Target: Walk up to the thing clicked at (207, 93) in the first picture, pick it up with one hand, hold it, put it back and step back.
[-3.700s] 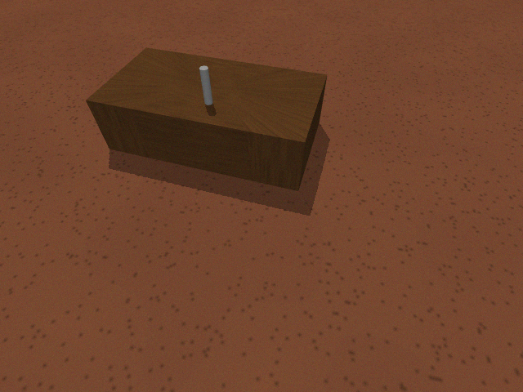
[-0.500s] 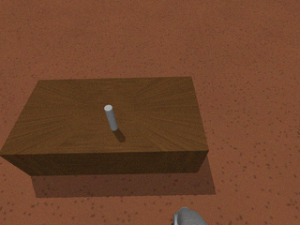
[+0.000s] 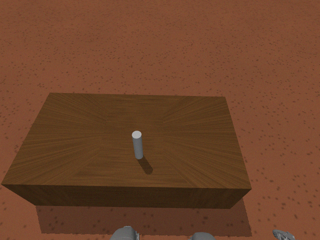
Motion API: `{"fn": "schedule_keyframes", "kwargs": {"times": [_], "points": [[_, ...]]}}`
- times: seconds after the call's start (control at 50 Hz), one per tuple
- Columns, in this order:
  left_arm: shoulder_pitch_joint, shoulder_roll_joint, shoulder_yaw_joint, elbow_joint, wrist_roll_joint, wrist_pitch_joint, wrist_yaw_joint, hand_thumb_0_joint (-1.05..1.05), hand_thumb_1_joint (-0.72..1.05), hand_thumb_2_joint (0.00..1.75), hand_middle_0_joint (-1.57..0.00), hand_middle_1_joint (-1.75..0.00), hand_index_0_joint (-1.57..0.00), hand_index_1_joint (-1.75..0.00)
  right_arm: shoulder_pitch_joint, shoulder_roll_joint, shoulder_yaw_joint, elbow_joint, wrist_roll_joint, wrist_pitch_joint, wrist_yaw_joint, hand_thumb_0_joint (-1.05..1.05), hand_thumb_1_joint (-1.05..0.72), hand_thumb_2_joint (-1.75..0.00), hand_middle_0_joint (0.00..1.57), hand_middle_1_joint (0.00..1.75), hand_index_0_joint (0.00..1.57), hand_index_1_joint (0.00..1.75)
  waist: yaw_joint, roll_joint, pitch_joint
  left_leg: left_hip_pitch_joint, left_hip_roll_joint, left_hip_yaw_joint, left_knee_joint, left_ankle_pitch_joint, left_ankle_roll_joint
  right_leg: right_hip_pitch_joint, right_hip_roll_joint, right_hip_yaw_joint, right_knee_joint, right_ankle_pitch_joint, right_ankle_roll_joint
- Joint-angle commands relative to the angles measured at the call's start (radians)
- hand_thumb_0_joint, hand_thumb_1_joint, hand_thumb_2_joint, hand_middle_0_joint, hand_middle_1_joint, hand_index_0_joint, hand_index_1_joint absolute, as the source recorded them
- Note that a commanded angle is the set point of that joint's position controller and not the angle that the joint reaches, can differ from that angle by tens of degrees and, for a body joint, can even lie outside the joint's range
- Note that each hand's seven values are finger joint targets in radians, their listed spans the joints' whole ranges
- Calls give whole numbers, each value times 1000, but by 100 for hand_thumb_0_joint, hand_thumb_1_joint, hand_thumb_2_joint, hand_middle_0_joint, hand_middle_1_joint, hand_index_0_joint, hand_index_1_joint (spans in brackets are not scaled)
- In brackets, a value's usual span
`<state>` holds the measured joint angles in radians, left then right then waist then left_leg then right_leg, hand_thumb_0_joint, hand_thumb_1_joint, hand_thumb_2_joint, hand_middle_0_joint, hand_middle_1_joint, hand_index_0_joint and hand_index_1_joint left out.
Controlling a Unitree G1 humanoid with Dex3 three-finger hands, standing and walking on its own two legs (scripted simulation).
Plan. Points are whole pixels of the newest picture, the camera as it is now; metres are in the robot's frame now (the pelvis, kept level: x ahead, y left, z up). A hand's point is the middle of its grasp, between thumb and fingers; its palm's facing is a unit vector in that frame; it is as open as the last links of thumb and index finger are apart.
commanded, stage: walk up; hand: left
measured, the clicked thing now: (138, 145) +0.55 +0.12 -0.31
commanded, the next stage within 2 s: stand in 1.70 s
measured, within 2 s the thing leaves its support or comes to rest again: neither
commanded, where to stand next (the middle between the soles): +0.08 -0.04 m, yaw +1 degrees
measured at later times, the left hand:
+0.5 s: hand out of the picture +0.13 +0.26 -0.13, palm faces -0.04 -0.92 -0.38, open 7.3 cm
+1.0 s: hand (77, 238) +0.14 +0.23 -0.13, palm faces +0.00 -0.95 -0.33, open 7.4 cm
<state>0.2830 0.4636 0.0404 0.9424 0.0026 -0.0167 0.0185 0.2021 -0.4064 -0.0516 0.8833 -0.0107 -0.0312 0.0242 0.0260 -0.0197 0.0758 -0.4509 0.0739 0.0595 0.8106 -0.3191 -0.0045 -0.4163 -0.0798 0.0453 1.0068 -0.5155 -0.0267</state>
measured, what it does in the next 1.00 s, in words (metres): steps on the spot: right foot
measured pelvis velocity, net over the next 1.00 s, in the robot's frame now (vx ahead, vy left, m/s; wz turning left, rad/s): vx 0.03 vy -0.02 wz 0.00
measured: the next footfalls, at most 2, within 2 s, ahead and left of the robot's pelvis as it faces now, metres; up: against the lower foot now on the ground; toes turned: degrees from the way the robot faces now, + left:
right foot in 0.16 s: +0.07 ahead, -0.13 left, +0.00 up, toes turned -4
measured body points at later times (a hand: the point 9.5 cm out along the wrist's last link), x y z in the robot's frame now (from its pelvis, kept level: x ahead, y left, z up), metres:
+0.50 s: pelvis +0.02 -0.02 +0.01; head +0.05 -0.02 +0.46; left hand +0.14 +0.30 -0.10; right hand +0.09 -0.35 -0.10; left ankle +0.07 +0.13 -0.70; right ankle +0.03 -0.12 -0.70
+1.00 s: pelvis +0.03 -0.02 +0.02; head +0.06 -0.02 +0.47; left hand +0.14 +0.28 -0.10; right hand +0.09 -0.35 -0.10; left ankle +0.07 +0.13 -0.70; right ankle +0.03 -0.12 -0.70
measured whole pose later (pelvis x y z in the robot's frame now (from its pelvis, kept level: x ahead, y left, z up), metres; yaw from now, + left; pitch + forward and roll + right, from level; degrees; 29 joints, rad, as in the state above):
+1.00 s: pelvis +0.03 -0.02 +0.02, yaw +0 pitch -2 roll +1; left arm 0.07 0.37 0.06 1.00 0.02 0.06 -0.04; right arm 0.17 -0.40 -0.01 1.08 -0.01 -0.03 -0.03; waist -0.01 -0.03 0.09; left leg -0.32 0.05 0.00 0.60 -0.26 -0.04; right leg -0.27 -0.03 -0.08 0.65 -0.35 -0.03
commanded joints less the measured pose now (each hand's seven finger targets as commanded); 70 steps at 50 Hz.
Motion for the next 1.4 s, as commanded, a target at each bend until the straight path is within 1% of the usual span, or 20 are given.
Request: {"fn": "schedule_keyframes", "kwargs": {"times": [0.0,0.12,0.2,0.24,0.28,0.34,0.38,0.42,0.46,0.52,0.58,0.6,0.64,0.68,0.7,0.82,1.06,1.18,1.32,1.38], "points": [[53,173,53,-5,-2,-15,1,0,90,90,-20,-30,-20,-30,-3,-316,-70,-38,-4,-38,-38,0,-90,-90,20,30,20,30,-20,244,-53,104,239,-341,-364,81,190,-71,-14,-25,-51,15,-11],[4,153,71,-21,20,6,-15,0,90,90,-20,-30,-20,-30,-29,-293,-54,-37,10,-31,-62,0,-90,-90,20,30,20,30,2,185,-147,140,231,-244,-200,438,170,80,29,-75,-291,178,-24],[-124,214,80,-70,17,13,-29,0,90,90,-20,-30,-20,-30,-24,-228,-39,-7,27,-26,-77,0,-90,-90,20,30,20,30,-33,-39,-139,115,5,-40,-60,71,40,68,-117,133,-400,453,-148],[-150,181,63,-80,15,19,-29,0,90,90,-20,-30,-20,-30,-10,-241,-39,21,18,-32,-76,0,-90,-90,20,30,20,30,-42,-13,-144,151,29,-57,-122,101,57,50,-95,83,-374,463,-116],[-164,163,58,-74,19,25,-31,0,90,90,-20,-30,-20,-30,15,-275,-44,42,7,-40,-72,0,-90,-90,20,30,20,30,-48,24,-155,162,145,-217,-235,143,122,37,-26,3,-268,404,-48],[-133,148,63,-51,21,33,-31,0,90,90,-20,-30,-20,-30,-32,-314,-47,40,5,-39,-75,0,-90,-90,20,30,20,30,-18,96,-123,126,244,-319,-293,152,192,47,21,-33,-227,206,-24],[-109,161,72,-41,24,26,-36,0,90,90,-20,-30,-20,-30,-66,-288,-35,39,6,-33,-73,0,-90,-90,20,30,20,30,4,69,-107,28,178,-220,-247,85,129,127,-13,22,-354,190,-53],[-155,201,79,-51,24,18,-41,0,90,90,-20,-30,-20,-30,-94,-228,-18,46,11,-25,-69,0,-90,-90,20,30,20,30,-12,-75,-74,-3,-11,-12,-75,-56,39,91,-132,221,-552,160,-130],[-204,202,73,-64,26,19,-39,0,90,90,-20,-30,-20,-30,-58,-215,-17,75,8,-18,-69,0,-90,-90,20,30,20,30,-26,-97,-54,39,-43,11,-13,-169,35,51,-187,257,-596,157,-182],[-271,161,57,-72,26,28,-37,0,90,90,-20,-30,-20,-30,24,-209,-17,117,12,-34,-66,0,-90,-90,20,30,20,30,-68,-85,-83,202,-16,-22,-216,98,44,13,-102,93,-499,287,-98],[-204,142,63,-47,19,44,-43,0,90,90,-20,-30,-20,-30,-16,-316,-32,102,-7,-45,-68,0,-90,-90,20,30,20,30,-18,80,-105,149,209,-379,-387,-16,174,51,30,-13,-303,115,-13],[-172,136,65,-30,23,42,-43,0,90,90,-20,-30,-20,-30,-50,-315,-30,96,-8,-44,-68,0,-90,-90,20,30,20,30,3,81,-106,136,219,-362,-367,50,183,96,29,-14,-322,105,-14],[-180,162,76,-20,29,29,-43,0,90,90,-20,-30,-20,-30,-65,-267,-18,93,0,-35,-69,0,-90,-90,20,30,20,30,7,4,-84,30,106,-195,-259,133,99,193,-36,69,-489,213,-47],[-227,188,78,-33,21,25,-46,0,90,90,-20,-30,-20,-30,-75,-215,-6,101,3,-27,-70,0,-90,-90,20,30,20,30,-17,-65,-61,63,-52,-8,-140,8,32,131,-142,176,-608,212,-120],[-247,178,73,-45,19,27,-46,0,90,90,-20,-30,-20,-30,-43,-207,-5,114,3,-26,-71,0,-90,-90,20,30,20,30,-33,-54,-64,114,-49,-1,-169,2,28,104,-155,172,-607,235,-133],[-247,150,69,-26,20,39,-41,0,90,90,-20,-30,-20,-30,-19,-242,-12,134,1,-29,-70,0,-90,-90,20,30,20,30,-23,-31,-119,198,47,-112,-246,269,70,151,-52,21,-525,286,-49],[-252,128,74,-15,16,54,-49,0,90,90,-20,-30,-20,-30,-52,-251,-11,131,-6,-29,-77,0,-90,-90,20,30,20,30,-13,42,-109,132,79,-197,-312,217,97,193,-36,0,-498,231,-45],[-293,140,74,-25,19,48,-50,0,90,90,-20,-30,-20,-30,-51,-218,-6,133,-3,-23,-72,0,-90,-90,20,30,20,30,-35,-24,-82,172,-16,-78,-243,215,50,142,-89,26,-592,215,-76],[-251,113,71,-19,15,58,-52,0,90,90,-20,-30,-20,-30,-44,-269,-13,125,-12,-33,-78,0,-90,-90,20,30,20,30,-19,90,-142,173,137,-307,-371,266,143,193,-2,-35,-425,214,-18],[-222,109,70,-8,17,57,-54,0,90,90,-20,-30,-20,-30,-80,-270,-15,109,-13,-29,-80,0,-90,-90,20,30,20,30,-9,110,-118,118,135,-304,-379,210,139,221,3,-23,-460,196,-23]]}}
